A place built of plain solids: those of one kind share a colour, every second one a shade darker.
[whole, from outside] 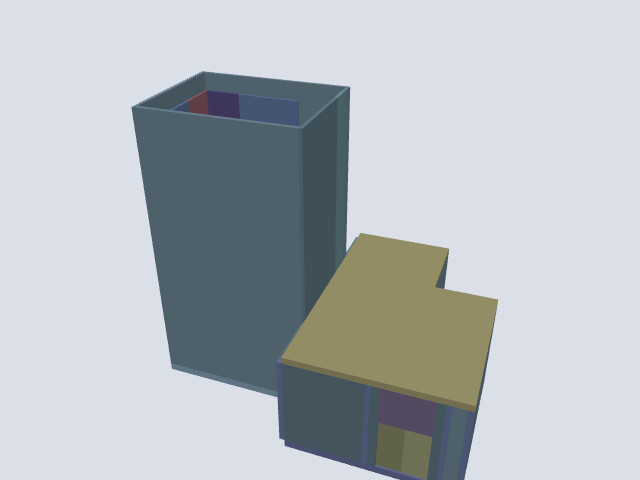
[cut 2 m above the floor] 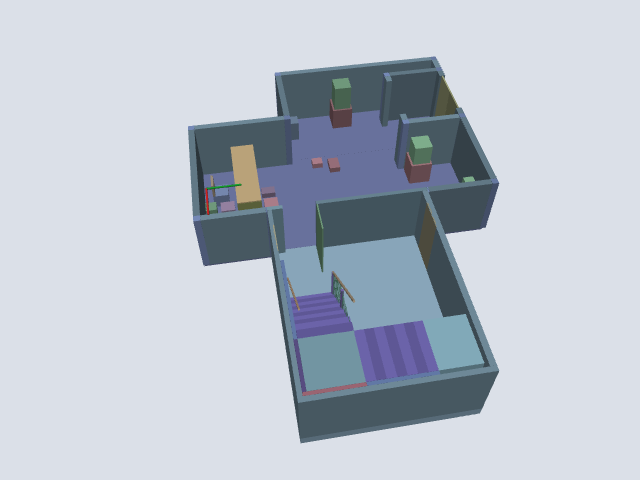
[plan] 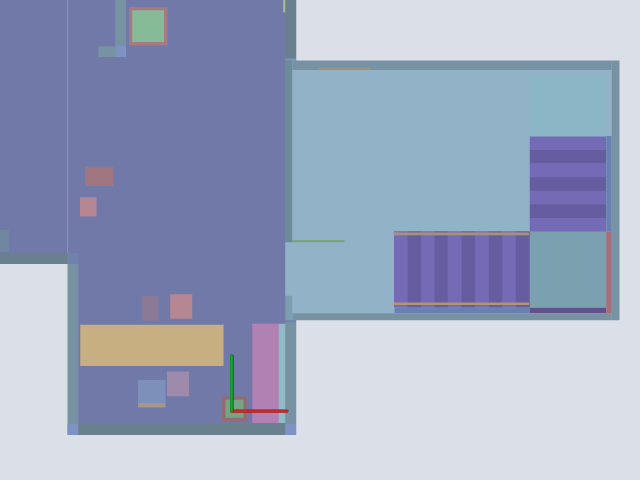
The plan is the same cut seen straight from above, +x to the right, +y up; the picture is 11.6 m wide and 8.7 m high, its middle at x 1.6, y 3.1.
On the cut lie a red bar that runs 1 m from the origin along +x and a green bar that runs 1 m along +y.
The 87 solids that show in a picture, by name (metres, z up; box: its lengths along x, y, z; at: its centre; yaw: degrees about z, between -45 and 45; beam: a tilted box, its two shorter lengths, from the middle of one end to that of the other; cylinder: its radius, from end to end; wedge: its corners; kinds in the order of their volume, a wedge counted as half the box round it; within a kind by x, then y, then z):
{
 "wall_1": {"box": [0.2, 5.45, 3.6], "at": [-5.28, 5.59, 1.8]},
 "wall_2": {"box": [0.47, 0.2, 3.6], "at": [-4.95, 8.41, 1.8]},
 "wall_3": {"box": [0.2, 1.7, 3.6], "at": [-4.61, 7.46, 1.8]},
 "wall_4": {"box": [0.3, 0.2, 3.6], "at": [-4.36, 6.51, 1.8]},
 "wall_5": {"box": [0.3, 0.2, 3.6], "at": [-4.36, 8.41, 1.8]},
 "wall_6": {"box": [2.2, 0.2, 3.6], "at": [-4.08, 2.77, 1.8]},
 "wall_7": {"box": [0.2, 2.9, 3.6], "at": [-2.88, 1.22, 1.8]},
 "wall_8": {"box": [0.3, 0.2, 3.6], "at": [-2.26, 6.51, 1.8]},
 "wall_9": {"box": [0.3, 0.2, 3.6], "at": [-2.26, 8.41, 1.8]},
 "wall_10": {"box": [0.2, 1.7, 3.6], "at": [-2.01, 7.46, 1.8]},
 "wall_11": {"box": [3.75, 0.2, 3.6], "at": [-0.91, -0.34, 1.8]},
 "wall_12": {"box": [2.88, 0.2, 3.6], "at": [-0.47, 8.41, 1.8]},
 "wall_13": {"box": [0.2, 1.85, 3.6], "at": [1.07, 0.69, 1.8]},
 "wall_14": {"box": [0.2, 1.93, 3.6], "at": [1.07, 7.35, 1.8]},
 "wall_15": {"box": [5.79, 0.13, 11.02], "at": [3.99, 1.71, 5.51]},
 "wall_16": {"box": [5.79, 0.17, 11.02], "at": [3.99, 6.27, 5.51]},
 "wall_17": {"box": [0.14, 4.71, 11.02], "at": [6.96, 4.0, 5.51]},
 "lobby_floor_slab_1": {"box": [2.4, 5.85, 0.3], "at": [-4.18, 5.59, -0.15]},
 "lobby_floor_slab_2": {"box": [3.95, 8.95, 0.3], "at": [-1.0, 4.04, -0.15]},
 "lobby_ceiling_slab_1": {"box": [2.4, 5.85, 0.25], "at": [-4.18, 5.59, 3.72]},
 "lobby_ceiling_slab_2": {"box": [3.95, 8.95, 0.25], "at": [-1.0, 4.04, 3.72]},
 "tread_slab_1": {"box": [0.25, 1.39, 0.21], "at": [3.07, 2.57, 0.1]},
 "tread_slab_2": {"box": [0.26, 1.39, 0.41], "at": [3.31, 2.57, 0.21]},
 "tread_slab_3": {"box": [0.25, 1.39, 0.62], "at": [3.56, 2.57, 0.31]},
 "tread_slab_4": {"box": [0.25, 1.39, 0.83], "at": [3.8, 2.57, 0.42]},
 "tread_slab_5": {"box": [0.26, 1.39, 1.04], "at": [4.04, 2.57, 0.52]},
 "tread_slab_6": {"box": [0.26, 1.39, 1.25], "at": [4.29, 2.57, 0.63]},
 "tread_slab_7": {"box": [0.26, 1.39, 1.46], "at": [4.54, 2.57, 0.73]},
 "tread_slab_8": {"box": [0.26, 1.39, 1.67], "at": [4.79, 2.57, 0.84]},
 "tread_slab_9": {"box": [0.25, 1.39, 1.88], "at": [5.03, 2.57, 0.94]},
 "tread_slab_10": {"box": [0.25, 1.39, 2.09], "at": [5.27, 2.57, 1.05]},
 "tread_slab_11": {"box": [1.39, 0.25, 2.51], "at": [6.09, 3.38, 1.25]},
 "tread_slab_12": {"box": [1.39, 0.26, 2.72], "at": [6.09, 3.62, 1.36]},
 "tread_slab_13": {"box": [1.39, 0.26, 2.92], "at": [6.09, 3.87, 1.46]},
 "tread_slab_14": {"box": [1.39, 0.26, 3.13], "at": [6.09, 4.12, 1.57]},
 "tread_slab_15": {"box": [1.39, 0.26, 3.34], "at": [6.09, 4.37, 1.67]},
 "tread_slab_16": {"box": [1.39, 0.26, 3.55], "at": [6.09, 4.61, 1.77]},
 "tread_slab_17": {"box": [1.39, 0.26, 3.76], "at": [6.09, 4.86, 1.88]},
 "landing_slab_1": {"box": [1.4, 1.39, 2.3], "at": [6.09, 2.57, 1.15]},
 "landing_slab_2": {"box": [1.39, 1.11, 3.96], "at": [6.09, 5.53, 1.98]},
 "floor_slab_1": {"box": [6.06, 4.71, 0.3], "at": [4.0, 4.0, -0.15]},
 "wall_cheek_1": {"box": [0.13, 0.45, 11.02], "at": [1.03, 1.87, 5.51]},
 "wall_cheek_2": {"box": [0.13, 3.3, 11.02], "at": [1.03, 4.71, 5.51]},
 "wall_wall_1": {"box": [2.45, 0.1, 10.33], "at": [4.17, 1.82, 5.17]},
 "wall_wall_2": {"box": [0.1, 1.73, 10.33], "at": [6.84, 4.12, 5.17]},
 "lobby_desk_body_1": {"box": [2.6, 0.75, 1.1], "at": [-1.45, 1.19, 0.55]},
 "wall_land_far_wall_1": {"box": [0.1, 1.49, 10.33], "at": [6.84, 2.52, 5.17]},
 "wallpost_1": {"box": [0.2, 0.2, 3.6], "at": [-5.28, 2.77, 1.8]},
 "wallpost_2": {"box": [0.2, 0.2, 3.6], "at": [-5.28, 8.41, 1.8]},
 "wallpost_3": {"box": [0.2, 0.2, 3.6], "at": [-4.61, 6.51, 1.8]},
 "wallpost_4": {"box": [0.2, 0.2, 3.6], "at": [-4.61, 8.41, 1.8]},
 "wallpost_5": {"box": [0.2, 0.2, 3.6], "at": [-2.88, -0.34, 1.8]},
 "wallpost_6": {"box": [0.2, 0.2, 3.6], "at": [-2.88, 2.77, 1.8]},
 "wallpost_7": {"box": [0.2, 0.2, 3.6], "at": [-2.01, 6.51, 1.8]},
 "wallpost_8": {"box": [0.2, 0.2, 3.6], "at": [-2.01, 8.41, 1.8]},
 "wallpost_9": {"box": [0.2, 0.2, 3.6], "at": [1.07, -0.34, 1.8]},
 "wallpost_10": {"box": [0.2, 0.036, 3.6], "at": [1.07, 1.63, 1.8]},
 "wallpost_11": {"box": [0.2, 0.2, 3.6], "at": [1.07, 8.41, 1.8]},
 "wall_land_wall_1": {"box": [1.39, 0.1, 10.33], "at": [6.09, 1.82, 5.17]},
 "wall_head_1": {"box": [0.13, 0.97, 8.93], "at": [1.03, 2.58, 6.55]},
 "lobby_planter_box_1": {"box": [0.7, 0.7, 0.8], "at": [-4.78, 4.95, 0.4]},
 "lobby_planter_box_2": {"box": [0.7, 0.7, 0.8], "at": [-1.51, 6.98, 0.4]},
 "lobby_planter_box_3": {"box": [0.45, 0.45, 0.65], "at": [0.05, 0.04, 0.32]},
 "lobby_planter_plant_1": {"box": [0.58, 0.58, 0.9], "at": [-4.78, 4.95, 1.25]},
 "lobby_planter_plant_2": {"box": [0.58, 0.58, 0.7], "at": [-1.51, 6.97, 1.15]},
 "lobby_planter_plant_3": {"box": [0.33, 0.33, 0.7], "at": [0.05, 0.04, 1.0]},
 "lobby_planter_plant_4": {"box": [0.33, 0.33, 0.5], "at": [0.26, 8.04, 1.05]},
 "wall_head_lobby_entrance_1": {"box": [1.8, 0.2, 1.5], "at": [-3.31, 8.41, 2.85]},
 "lobby_seats_seat_1": {"box": [0.6, 1.8, 0.45], "at": [0.67, 0.68, 0.22]},
 "lobby_entrance_leaf_1": {"box": [0.9, 0.05, 2.1], "at": [-3.76, 8.41, 1.05]},
 "lobby_entrance_leaf_2": {"box": [0.9, 0.05, 2.1], "at": [-2.86, 8.41, 1.05]},
 "lobby_bin_body_1": {"box": [0.4, 0.4, 0.75], "at": [-4.24, 3.08, 0.37]},
 "lobby_desk_chair_seat_1": {"box": [0.5, 0.5, 0.48], "at": [-1.45, 0.32, 0.24]},
 "lobby_left_box_1": {"box": [0.3, 0.35, 0.2], "at": [-2.6, 3.7, 0.1]},
 "lobby_left_box_2": {"box": [0.5, 0.35, 0.2], "at": [-2.4, 4.25, 0.1]},
 "lobby_left_box_3": {"box": [0.4, 0.45, 0.2], "at": [-0.91, 1.9, 0.1]},
 "door_leaf_1": {"box": [0.95, 0.045, 2.07], "at": [2.05, 6.2, 1.03]},
 "door_front_leaf_open_1": {"box": [0.95, 0.045, 2.07], "at": [1.57, 3.08, 1.04]},
 "lobby_seats_back_1": {"box": [0.12, 1.8, 0.4], "at": [0.91, 0.68, 0.65]},
 "lobby_desk_counter_1": {"box": [2.6, 0.75, 0.04], "at": [-1.45, 1.19, 1.12]},
 "lobby_parcel_box_1": {"box": [0.3, 0.45, 0.2], "at": [-1.48, 1.86, 0.1]},
 "lobby_parcel_box_2": {"box": [0.4, 0.45, 0.2], "at": [-0.97, 0.49, 0.1]},
 "lobby_desk_chair_back_1": {"box": [0.5, 0.08, 0.47], "at": [-1.45, 0.1, 0.71]},
 "posts_1": {"box": [0.07, 0.07, 0.99], "at": [2.99, 3.21, 0.7]},
 "posts_2": {"box": [0.07, 0.07, 0.96], "at": [4.17, 3.21, 1.73]},
 "rail_top_1": {"beam": [0.05, 0.05], "from": [2.95, 3.21, 1.16], "to": [5.4, 3.21, 3.26]},
 "handrail_rail_1": {"beam": [0.045, 0.045], "from": [2.95, 1.95, 1.16], "to": [5.4, 1.95, 3.26]}
}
